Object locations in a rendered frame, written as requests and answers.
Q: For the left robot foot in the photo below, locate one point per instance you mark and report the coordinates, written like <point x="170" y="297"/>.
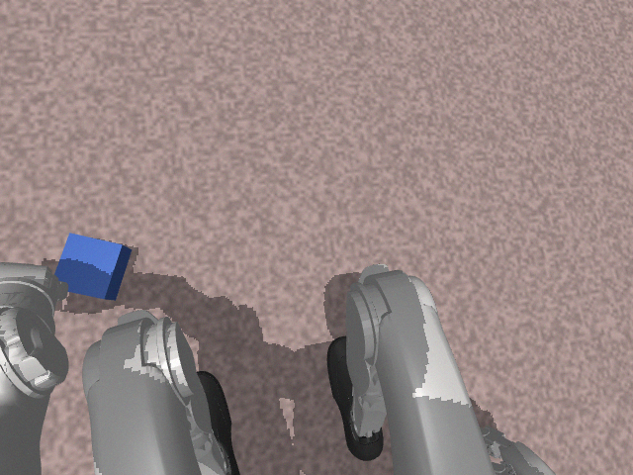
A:
<point x="220" y="418"/>

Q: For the right robot foot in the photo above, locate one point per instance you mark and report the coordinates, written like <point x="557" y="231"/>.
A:
<point x="363" y="448"/>

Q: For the right robot hand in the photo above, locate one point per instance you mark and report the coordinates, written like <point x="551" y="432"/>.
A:
<point x="517" y="458"/>

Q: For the left robot arm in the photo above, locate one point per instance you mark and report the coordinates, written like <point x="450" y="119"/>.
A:
<point x="32" y="363"/>

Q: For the small box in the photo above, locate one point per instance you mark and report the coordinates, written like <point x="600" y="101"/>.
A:
<point x="93" y="267"/>

